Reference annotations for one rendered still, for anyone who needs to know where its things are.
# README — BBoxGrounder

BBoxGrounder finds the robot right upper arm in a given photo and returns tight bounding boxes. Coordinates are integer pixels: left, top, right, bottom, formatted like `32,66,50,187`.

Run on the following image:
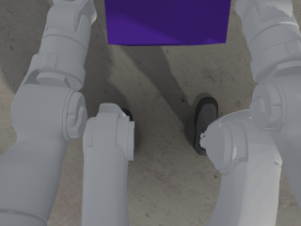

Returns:
249,73,301,210

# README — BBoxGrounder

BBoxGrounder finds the carton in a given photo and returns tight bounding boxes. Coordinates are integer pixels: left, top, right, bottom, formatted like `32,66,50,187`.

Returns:
104,0,231,46

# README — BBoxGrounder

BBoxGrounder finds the robot left foot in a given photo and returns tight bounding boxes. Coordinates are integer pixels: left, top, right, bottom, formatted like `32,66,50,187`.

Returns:
121,108,134,121

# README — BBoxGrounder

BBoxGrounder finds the robot right forearm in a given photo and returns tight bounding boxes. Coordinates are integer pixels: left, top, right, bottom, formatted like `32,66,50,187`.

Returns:
234,0,301,83

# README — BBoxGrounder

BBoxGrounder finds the robot left forearm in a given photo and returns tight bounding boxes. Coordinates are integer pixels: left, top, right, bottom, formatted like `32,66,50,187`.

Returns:
10,0,97,131

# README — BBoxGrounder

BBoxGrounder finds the robot left upper arm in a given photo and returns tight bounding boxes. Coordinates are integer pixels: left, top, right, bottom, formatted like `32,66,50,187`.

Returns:
0,83,87,226

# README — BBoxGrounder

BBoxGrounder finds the right robot thigh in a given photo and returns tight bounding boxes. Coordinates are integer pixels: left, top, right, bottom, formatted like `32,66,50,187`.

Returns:
206,119,281,226

